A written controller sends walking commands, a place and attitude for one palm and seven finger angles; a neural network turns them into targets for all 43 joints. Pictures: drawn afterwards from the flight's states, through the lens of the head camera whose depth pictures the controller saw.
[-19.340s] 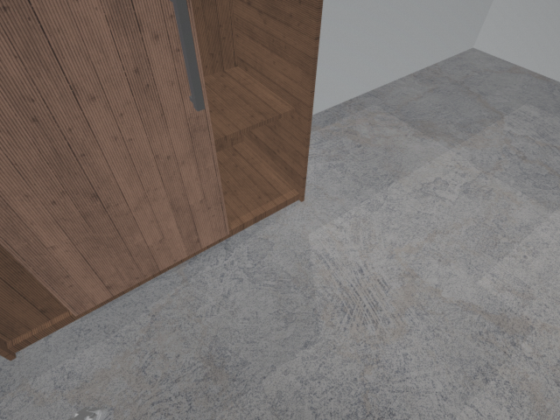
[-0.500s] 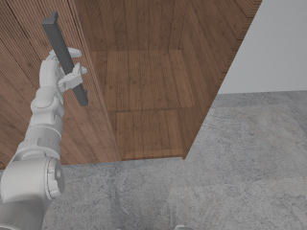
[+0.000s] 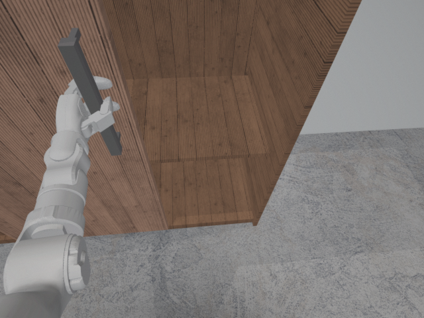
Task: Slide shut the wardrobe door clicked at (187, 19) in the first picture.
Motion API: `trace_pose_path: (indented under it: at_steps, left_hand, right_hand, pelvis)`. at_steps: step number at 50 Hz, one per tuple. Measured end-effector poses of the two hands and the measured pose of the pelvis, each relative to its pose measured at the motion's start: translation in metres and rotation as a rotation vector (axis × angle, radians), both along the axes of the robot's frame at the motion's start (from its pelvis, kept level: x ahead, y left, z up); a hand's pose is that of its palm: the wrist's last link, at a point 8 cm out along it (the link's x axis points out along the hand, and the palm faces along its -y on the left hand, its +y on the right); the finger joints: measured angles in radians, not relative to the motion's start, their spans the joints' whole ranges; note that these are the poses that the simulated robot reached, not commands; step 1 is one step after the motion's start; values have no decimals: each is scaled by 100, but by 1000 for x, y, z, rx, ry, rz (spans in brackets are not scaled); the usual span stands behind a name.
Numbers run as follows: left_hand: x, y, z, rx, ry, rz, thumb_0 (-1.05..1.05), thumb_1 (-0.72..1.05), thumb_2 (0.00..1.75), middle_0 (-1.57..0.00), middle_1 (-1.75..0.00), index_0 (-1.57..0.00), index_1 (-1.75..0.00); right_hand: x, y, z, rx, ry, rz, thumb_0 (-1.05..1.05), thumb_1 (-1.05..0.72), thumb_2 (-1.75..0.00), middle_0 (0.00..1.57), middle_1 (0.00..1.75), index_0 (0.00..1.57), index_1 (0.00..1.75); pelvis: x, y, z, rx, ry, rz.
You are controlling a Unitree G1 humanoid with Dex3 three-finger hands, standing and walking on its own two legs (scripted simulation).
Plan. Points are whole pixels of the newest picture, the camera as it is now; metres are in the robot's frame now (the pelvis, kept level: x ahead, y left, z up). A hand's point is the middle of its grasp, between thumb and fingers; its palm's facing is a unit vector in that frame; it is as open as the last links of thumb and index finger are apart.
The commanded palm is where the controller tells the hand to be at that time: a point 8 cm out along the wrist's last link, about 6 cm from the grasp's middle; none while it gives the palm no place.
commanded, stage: grip the handle and tug to test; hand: left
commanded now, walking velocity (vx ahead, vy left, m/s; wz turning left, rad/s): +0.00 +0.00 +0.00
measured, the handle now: (99, 101) +0.51 +0.21 +0.11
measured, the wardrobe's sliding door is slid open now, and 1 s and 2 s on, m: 0.41 0.41 0.40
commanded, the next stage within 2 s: tug the door sideways, standing still in 0.08 s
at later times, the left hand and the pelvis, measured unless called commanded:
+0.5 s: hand (108, 113) +0.47 +0.18 +0.12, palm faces +0.11 -0.99 -0.01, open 5.3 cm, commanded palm +0.45 +0.19 +0.12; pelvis +0.00 +0.00 +0.00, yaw +2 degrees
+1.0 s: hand (109, 113) +0.47 +0.18 +0.12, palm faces +0.15 -0.99 -0.03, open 5.3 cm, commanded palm +0.45 +0.17 +0.12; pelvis -0.01 +0.00 -0.01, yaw +4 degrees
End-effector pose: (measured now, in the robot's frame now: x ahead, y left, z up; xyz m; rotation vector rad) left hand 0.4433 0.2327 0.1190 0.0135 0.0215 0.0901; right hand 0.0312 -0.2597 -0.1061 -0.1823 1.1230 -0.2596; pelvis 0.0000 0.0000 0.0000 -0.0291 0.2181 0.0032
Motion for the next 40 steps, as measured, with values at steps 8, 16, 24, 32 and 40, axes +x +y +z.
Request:
trace_pose_path:
  at_steps: [8, 16, 24, 32, 40]
  left_hand:
    - [-1, 0, 0, -2, 2, -7, 1, 77, 78, -33, -140, -33, -140]
    - [3, 1, -1, -13, 20, -19, 1, 76, 81, -37, -140, -37, -140]
    - [2, 0, -1, -5, 27, 22, 0, 73, 83, -41, -140, -42, -140]
    - [2, -1, -1, 4, 19, 42, 0, 72, 83, -43, -140, -44, -140]
    - [1, -2, -1, 12, 5, 60, 0, 71, 84, -44, -140, -44, -140]
  right_hand:
    - [19, 2, 6, 3, -36, -18, 1, -91, -90, 21, 30, 20, 30]
    - [39, 5, 5, -12, -25, 32, 1, -91, -90, 21, 30, 20, 30]
    - [34, 10, -4, 3, -10, 83, 1, -91, -90, 21, 30, 20, 30]
    - [1, 12, -11, 24, 48, 88, 1, -91, -90, 21, 30, 20, 30]
    - [-27, 10, -14, 26, 123, 88, 1, -91, -90, 21, 30, 20, 30]
  pelvis:
    - [12, 3, 4, -1, -8, -15]
    - [15, 5, 4, -5, -10, 15]
    - [3, 4, 0, -7, 5, 43]
    - [-9, 3, -4, -9, 11, 55]
    - [-12, 4, -6, -14, 21, 69]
